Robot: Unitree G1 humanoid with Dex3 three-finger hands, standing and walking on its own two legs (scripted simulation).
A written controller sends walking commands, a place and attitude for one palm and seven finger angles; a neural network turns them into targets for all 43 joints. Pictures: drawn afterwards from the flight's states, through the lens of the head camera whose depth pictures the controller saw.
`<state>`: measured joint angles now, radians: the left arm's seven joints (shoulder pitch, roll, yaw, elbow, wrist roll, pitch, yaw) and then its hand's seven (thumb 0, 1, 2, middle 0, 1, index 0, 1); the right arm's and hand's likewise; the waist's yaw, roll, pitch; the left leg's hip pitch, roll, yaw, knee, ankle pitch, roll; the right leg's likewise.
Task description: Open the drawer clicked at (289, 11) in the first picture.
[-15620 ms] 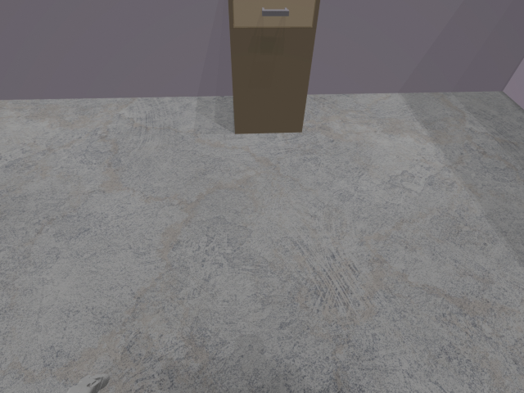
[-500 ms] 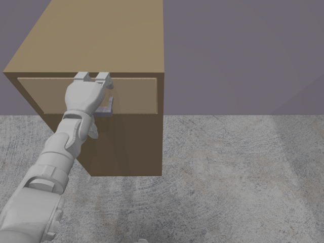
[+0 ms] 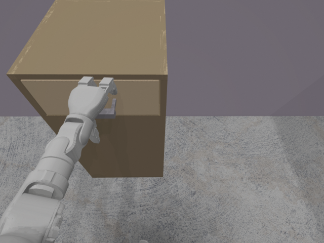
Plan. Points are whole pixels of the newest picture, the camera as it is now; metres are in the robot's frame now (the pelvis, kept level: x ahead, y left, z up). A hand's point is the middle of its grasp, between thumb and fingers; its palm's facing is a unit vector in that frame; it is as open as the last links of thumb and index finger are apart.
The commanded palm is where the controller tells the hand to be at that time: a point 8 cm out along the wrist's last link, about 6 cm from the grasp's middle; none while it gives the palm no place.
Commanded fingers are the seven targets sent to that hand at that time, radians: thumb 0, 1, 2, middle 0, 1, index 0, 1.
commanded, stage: move the hooked fingers above the handle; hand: left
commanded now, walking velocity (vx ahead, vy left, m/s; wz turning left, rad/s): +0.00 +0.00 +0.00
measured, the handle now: (95, 107) +0.50 +0.22 -0.01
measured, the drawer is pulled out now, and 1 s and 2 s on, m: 0.00 0.00 0.00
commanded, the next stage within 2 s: none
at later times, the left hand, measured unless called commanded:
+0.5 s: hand (94, 110) +0.44 +0.19 +0.05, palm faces +0.06 -0.06 -1.00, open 13.8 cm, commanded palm +0.41 +0.21 +0.11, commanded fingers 0.00 -0.50 0.30 -0.30 -1.20 -0.30 -1.20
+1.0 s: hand (85, 104) +0.45 +0.21 +0.07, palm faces +0.09 +0.00 -1.00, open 13.8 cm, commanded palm +0.41 +0.22 +0.11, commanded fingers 0.00 -0.50 0.30 -0.30 -1.20 -0.30 -1.20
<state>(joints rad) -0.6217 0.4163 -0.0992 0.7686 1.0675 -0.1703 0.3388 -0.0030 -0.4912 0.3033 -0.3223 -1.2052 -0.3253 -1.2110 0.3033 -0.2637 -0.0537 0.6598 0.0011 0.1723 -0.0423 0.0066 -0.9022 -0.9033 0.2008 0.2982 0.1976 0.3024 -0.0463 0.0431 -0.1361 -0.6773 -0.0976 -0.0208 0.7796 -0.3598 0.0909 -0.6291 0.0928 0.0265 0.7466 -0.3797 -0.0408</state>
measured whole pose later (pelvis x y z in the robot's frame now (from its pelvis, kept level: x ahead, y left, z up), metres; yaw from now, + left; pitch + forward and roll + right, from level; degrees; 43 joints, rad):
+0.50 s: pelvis +0.00 -0.01 +0.00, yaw +0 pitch +14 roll -1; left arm -0.60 0.43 -0.08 0.77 1.07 -0.13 0.32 0.00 -0.49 0.30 -0.32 -1.20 -0.32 -1.21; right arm 0.29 -0.26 -0.05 0.64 0.01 0.18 -0.05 0.01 -0.90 -0.90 0.20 0.30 0.20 0.30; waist -0.04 0.04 -0.13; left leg -0.64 -0.09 -0.02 0.75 -0.35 0.08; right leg -0.60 0.10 0.03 0.73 -0.37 -0.05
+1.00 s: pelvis +0.01 -0.01 +0.01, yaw -2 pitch +14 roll -1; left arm -0.59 0.45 -0.04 0.80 1.07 -0.01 0.36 0.00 -0.49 0.30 -0.34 -1.23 -0.32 -1.20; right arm 0.25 -0.25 -0.04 0.63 0.02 0.20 -0.04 0.01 -0.90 -0.90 0.20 0.30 0.20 0.30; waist -0.03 0.06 -0.15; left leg -0.61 -0.08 0.01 0.72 -0.36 0.08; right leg -0.59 0.11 0.07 0.71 -0.37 -0.06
